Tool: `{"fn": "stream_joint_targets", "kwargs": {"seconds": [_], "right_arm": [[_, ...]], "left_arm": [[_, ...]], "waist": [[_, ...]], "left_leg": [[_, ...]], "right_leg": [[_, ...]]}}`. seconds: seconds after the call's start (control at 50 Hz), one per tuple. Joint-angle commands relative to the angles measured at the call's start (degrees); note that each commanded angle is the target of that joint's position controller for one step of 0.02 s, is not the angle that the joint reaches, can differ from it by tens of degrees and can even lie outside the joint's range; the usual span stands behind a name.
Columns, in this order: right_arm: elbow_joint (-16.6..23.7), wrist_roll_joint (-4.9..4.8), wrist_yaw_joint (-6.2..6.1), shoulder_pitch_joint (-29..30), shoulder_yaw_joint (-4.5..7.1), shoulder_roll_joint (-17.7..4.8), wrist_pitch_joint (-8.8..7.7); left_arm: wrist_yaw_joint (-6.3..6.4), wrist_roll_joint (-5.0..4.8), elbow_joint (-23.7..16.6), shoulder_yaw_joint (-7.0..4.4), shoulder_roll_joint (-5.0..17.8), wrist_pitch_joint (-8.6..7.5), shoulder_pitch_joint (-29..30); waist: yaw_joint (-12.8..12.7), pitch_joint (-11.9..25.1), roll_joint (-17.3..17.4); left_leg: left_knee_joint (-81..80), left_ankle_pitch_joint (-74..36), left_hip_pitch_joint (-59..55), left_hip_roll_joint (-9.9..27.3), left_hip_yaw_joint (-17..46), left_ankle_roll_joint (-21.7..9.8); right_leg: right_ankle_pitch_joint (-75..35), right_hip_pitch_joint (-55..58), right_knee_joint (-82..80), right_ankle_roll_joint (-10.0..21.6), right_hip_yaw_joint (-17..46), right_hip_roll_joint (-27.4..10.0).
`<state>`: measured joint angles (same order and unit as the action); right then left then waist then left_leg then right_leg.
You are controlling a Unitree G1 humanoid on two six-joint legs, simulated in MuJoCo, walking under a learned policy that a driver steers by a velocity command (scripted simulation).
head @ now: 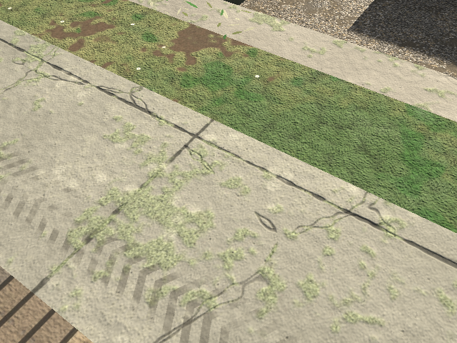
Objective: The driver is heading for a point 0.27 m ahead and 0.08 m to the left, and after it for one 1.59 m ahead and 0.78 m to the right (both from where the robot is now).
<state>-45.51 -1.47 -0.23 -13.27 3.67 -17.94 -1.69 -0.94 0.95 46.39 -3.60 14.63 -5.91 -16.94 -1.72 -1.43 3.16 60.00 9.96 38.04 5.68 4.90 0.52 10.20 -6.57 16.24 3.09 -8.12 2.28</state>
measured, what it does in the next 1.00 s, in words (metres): walks ahead, turning right: left foot, then right foot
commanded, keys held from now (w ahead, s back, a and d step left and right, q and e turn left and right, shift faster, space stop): w+q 0.08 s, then w+e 0.84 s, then e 0.08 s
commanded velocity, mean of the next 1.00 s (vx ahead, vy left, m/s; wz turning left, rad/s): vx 0.49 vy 0.00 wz -0.27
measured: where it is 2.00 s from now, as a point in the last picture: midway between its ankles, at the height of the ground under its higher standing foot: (276, 279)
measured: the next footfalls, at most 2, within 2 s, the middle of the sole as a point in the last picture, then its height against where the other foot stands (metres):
left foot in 0.26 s outside the picture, level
right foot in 0.80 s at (288, 318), level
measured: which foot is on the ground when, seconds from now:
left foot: up 0.00-0.24, down 0.26-0.82, up 0.84-1.00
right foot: down 0.00-0.28, up 0.30-0.78, down 0.80-1.00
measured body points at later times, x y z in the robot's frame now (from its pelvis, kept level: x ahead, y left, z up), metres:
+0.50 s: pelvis +0.27 +0.07 +0.00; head +0.29 +0.08 +0.45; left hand +0.37 +0.35 -0.13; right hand +0.34 -0.21 -0.12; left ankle +0.27 +0.16 -0.75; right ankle +0.29 -0.10 -0.66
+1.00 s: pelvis +0.52 -0.03 +0.00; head +0.56 -0.06 +0.44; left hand +0.69 +0.21 -0.12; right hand +0.60 -0.34 -0.11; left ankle +0.59 +0.15 -0.66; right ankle +0.54 -0.10 -0.75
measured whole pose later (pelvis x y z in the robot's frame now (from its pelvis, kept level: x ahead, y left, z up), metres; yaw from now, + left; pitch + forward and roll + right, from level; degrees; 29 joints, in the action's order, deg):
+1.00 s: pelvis +0.52 -0.03 +0.00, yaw -20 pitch +1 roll +1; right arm -44.8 0.2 -0.7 -5.5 4.3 -16.9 -6.1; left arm -1.3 -0.5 45.6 -4.6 15.4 -2.9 -15.6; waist -1.9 -4.3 1.4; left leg 63.0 18.7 31.2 5.3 3.3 1.2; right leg 9.0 -15.1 23.7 6.0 1.6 5.6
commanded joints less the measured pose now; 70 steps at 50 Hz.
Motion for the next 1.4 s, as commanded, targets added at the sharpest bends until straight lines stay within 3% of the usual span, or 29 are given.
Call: {"fn": "stream_joint_targets", "kwargs": {"seconds": [0.02,0.18,0.22,0.26,0.28,0.3,0.32,0.34,0.38,0.42,0.5,0.7,0.76,0.8,0.82,0.84,0.86,0.88,0.9,0.94,1.04,1.16,1.24,1.26,1.28,1.3,1.32,1.34,1.4], "right_arm": [[3.1,0.20,0.49,-0.6,0.48,-1.7,-0.40],[9.4,0.87,2.74,13.5,-0.79,0.0,-1.45],[9.5,0.77,3.02,11.7,-0.10,-1.9,-1.94],[5.1,0.81,2.33,-2.6,2.46,-6.6,-2.31],[2.9,1.48,1.29,-12.7,4.08,-11.4,-2.06],[2.6,2.16,0.91,-13.5,4.48,-15.4,-1.87],[3.7,2.22,0.84,-13.1,3.09,-9.7,-2.13],[3.3,2.10,0.74,-9.4,2.29,-7.5,-2.37],[3.2,1.78,0.99,-2.3,1.43,-3.6,-3.05],[2.8,2.35,1.18,0.9,1.14,-1.4,-4.08],[0.8,2.64,0.41,1.4,1.94,-3.0,-5.04],[-2.8,0.63,-0.98,-3.3,3.62,-7.3,-2.63],[-2.4,-0.28,-1.15,-1.4,4.28,-9.6,-1.43],[-1.8,-0.60,-1.09,0.1,3.78,-9.0,-0.84],[0.1,1.68,-1.14,-1.4,2.12,-3.5,-1.36],[2.6,1.79,-0.72,-3.7,0.43,0.6,-3.47],[3.5,-0.55,-0.01,3.2,1.40,-4.6,-5.38],[4.3,-1.54,0.27,5.6,1.45,-5.0,-6.46],[3.4,-0.28,-0.24,5.4,1.52,-4.7,-6.91],[2.5,1.47,-0.58,4.3,2.41,-6.0,-5.83],[4.2,2.53,-1.06,7.5,1.62,-2.5,-3.29],[6.9,1.54,0.34,15.2,1.02,-2.4,-2.81],[6.1,2.09,0.64,10.8,2.06,-5.5,-4.02],[5.6,2.76,0.35,7.8,2.28,-6.5,-4.53],[5.7,3.86,-0.24,4.3,2.66,-9.3,-4.45],[5.3,4.75,-0.28,3.3,2.74,-10.5,-3.29],[6.2,2.53,-0.24,5.3,2.18,-6.8,-2.42],[7.4,2.17,-0.51,7.1,1.20,-3.5,-1.79],[7.4,2.87,-1.12,11.3,0.79,-4.1,0.18]], "left_arm": [[0.75,0.04,-3.3,-1.76,7.7,-1.13,4.7],[0.88,-2.84,2.9,-2.59,11.0,1.71,-4.1],[0.92,-3.03,3.6,-2.77,12.3,2.43,-3.1],[1.09,-2.96,4.1,-2.29,12.0,2.85,-1.2],[1.06,-1.71,2.8,-0.94,8.9,2.40,-1.5],[0.46,-1.46,2.1,1.31,0.9,1.39,-8.8],[0.35,-3.16,3.3,-0.35,7.5,0.49,-4.7],[0.29,-4.50,1.4,-1.25,9.5,0.23,-0.2],[1.06,-3.17,1.4,-1.44,8.1,0.68,2.2],[1.18,-3.24,2.7,-1.55,6.0,2.59,-1.1],[1.33,-2.80,1.1,-1.40,3.9,4.56,1.8],[-1.89,-2.11,-5.4,-0.40,3.4,4.12,16.4],[-2.22,-2.25,-5.8,-1.85,6.1,4.59,12.0],[-1.31,-2.67,-1.6,-5.25,11.7,4.98,-4.3],[-0.05,-2.90,-0.4,-6.99,18.2,5.44,-9.0],[-0.64,-2.37,-2.9,-6.52,20.3,4.11,-5.9],[-1.28,-2.13,-3.4,-4.84,14.7,3.02,-5.6],[-1.31,-2.05,-3.2,-4.16,12.2,2.20,-3.8],[-1.24,-2.25,-3.8,-3.61,10.4,1.82,0.2],[-0.58,-1.34,-5.7,-2.50,7.6,1.70,5.4],[1.70,-1.57,-5.5,-3.56,11.4,2.54,3.2],[3.15,-2.12,-5.2,-3.54,10.7,5.46,0.7],[3.71,-1.97,-7.0,-3.15,9.4,6.00,4.1],[3.61,-1.82,-7.9,-2.66,8.1,5.90,4.8],[3.48,-0.75,-9.2,-1.63,5.0,5.71,3.7],[3.27,-1.85,-9.2,-1.33,4.1,5.85,-7.5],[3.07,-1.95,-6.8,-2.58,10.8,6.44,-10.0],[3.20,-2.30,-7.0,-3.64,13.8,7.45,-3.9],[3.58,-2.22,-8.5,-3.52,11.2,9.77,0.5]], "waist": [[1.8,-1.1,-6.4],[-2.1,-5.4,-4.8],[0.5,-3.3,-6.5],[8.7,5.9,-6.9],[12.3,14.7,-2.2],[7.3,23.2,11.9],[10.4,23.8,5.5],[9.4,14.3,5.1],[5.6,5.9,2.5],[2.5,4.0,3.3],[1.2,-0.4,0.7],[5.1,-4.8,-0.8],[1.0,-0.3,1.5],[-7.7,8.2,-0.8],[-6.5,10.9,-13.3],[-1.6,19.3,-18.5],[-5.1,17.1,-9.9],[-4.1,10.5,-8.6],[-1.4,6.8,-4.0],[2.1,4.2,-5.6],[2.5,3.5,-5.4],[-0.9,5.2,-9.3],[2.1,5.8,-10.6],[3.6,7.9,-9.2],[3.8,14.0,-0.8],[-1.5,20.0,14.2],[-1.4,19.5,9.3],[0.8,13.5,4.6],[0.1,5.4,3.6]], "left_leg": [[-7.3,-9.6,0.7,1.6,1.2,0.3],[-26.1,-5.3,2.1,-0.6,-5.0,-3.1],[-28.8,-1.2,-3.5,-2.5,-6.3,-4.4],[-32.0,-5.7,-26.4,-6.1,-8.8,-6.8],[-28.9,-9.7,-45.8,3.4,1.2,-10.1],[-35.0,-0.2,-62.0,18.3,28.2,-18.7],[-39.9,2.9,-59.5,18.4,32.0,-17.7],[-41.0,1.0,-53.1,16.6,22.2,-15.0],[-44.8,-4.3,-39.3,12.3,10.3,-12.2],[-49.1,-5.7,-32.1,10.3,4.0,-11.3],[-53.0,-10.5,-29.7,10.2,-4.5,-11.5],[-50.4,-16.7,-41.5,11.9,-16.2,-8.9],[-39.1,-41.3,-44.2,11.8,-18.4,-7.0],[-15.6,-41.9,-35.7,7.7,-20.6,-3.4],[4.8,-8.0,-16.7,2.2,-20.5,0.2],[19.2,25.5,0.7,-9.0,-6.9,2.0],[21.1,22.3,7.1,-5.9,0.4,0.4],[18.0,17.1,9.1,-3.4,-0.2,-1.3],[12.8,12.6,5.9,-0.7,0.0,-1.7],[6.3,8.1,-1.9,1.4,0.2,-0.8],[-8.6,0.4,-5.9,-2.6,-3.1,3.6],[-27.1,-11.6,-11.3,-7.4,-1.7,3.6],[-34.8,-9.2,-15.6,-7.1,0.1,0.8],[-38.6,-17.9,-22.7,-4.3,0.8,-1.1],[-36.2,-37.2,-36.0,6.5,9.8,-5.0],[-36.2,-45.4,-49.2,20.1,28.7,-17.2],[-37.4,-30.6,-46.0,21.1,31.8,-18.3],[-38.0,-23.1,-40.7,16.5,22.9,-15.7],[-43.4,-7.4,-25.7,9.0,9.8,-12.5]], "right_leg": [[-13.8,-1.3,-9.8,7.6,5.0,-15.3],[-18.6,11.0,-6.3,8.0,4.9,-19.3],[-28.5,12.9,-1.9,7.1,6.2,-19.8],[-39.4,7.2,14.5,4.0,3.5,-15.5],[-23.8,-6.1,31.5,1.5,2.3,-11.9],[20.6,-26.6,51.0,-2.1,5.5,-1.2],[24.5,-30.7,57.6,-1.9,15.2,-2.2],[20.5,-35.4,58.8,-1.4,14.3,-5.0],[11.4,-32.5,53.5,-1.5,12.9,-9.4],[6.6,-26.4,51.8,-1.8,13.4,-10.9],[0.1,-30.6,45.7,-2.8,14.2,-11.5],[-7.5,-32.7,22.1,-0.1,6.6,-9.0],[0.7,-23.5,21.7,3.2,1.9,-4.0],[-1.8,0.2,16.5,7.1,1.5,1.3],[-0.2,15.1,13.2,12.3,22.1,-10.1],[12.8,26.8,2.3,22.5,55.3,-20.7],[13.2,26.1,-2.3,19.4,53.5,-20.9],[9.5,20.2,-1.7,17.2,45.1,-19.2],[3.4,12.1,-1.1,14.9,38.3,-16.5],[-10.2,1.7,-2.2,13.3,30.8,-13.2],[-37.7,-6.3,0.7,11.4,20.0,-8.6],[-24.7,-5.1,5.6,6.8,23.8,-7.2],[-19.6,-0.9,14.5,5.2,31.2,-7.3],[-16.7,-2.5,20.2,3.2,30.1,-4.2],[0.5,-9.6,33.9,0.4,24.6,0.8],[33.5,-23.5,46.6,-2.7,20.3,7.9],[30.4,-26.6,54.0,-4.8,20.0,2.1],[25.8,-28.3,57.2,-6.3,18.0,0.3],[17.2,-25.5,55.3,-7.7,13.9,-2.8]]}}
Keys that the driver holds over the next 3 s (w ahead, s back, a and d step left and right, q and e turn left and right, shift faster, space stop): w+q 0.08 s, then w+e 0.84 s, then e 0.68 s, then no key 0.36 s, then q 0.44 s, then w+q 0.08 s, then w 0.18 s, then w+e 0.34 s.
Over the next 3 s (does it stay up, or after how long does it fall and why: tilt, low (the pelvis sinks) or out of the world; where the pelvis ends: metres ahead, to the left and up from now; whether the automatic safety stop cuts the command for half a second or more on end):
stays up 0.86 -0.13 -0.02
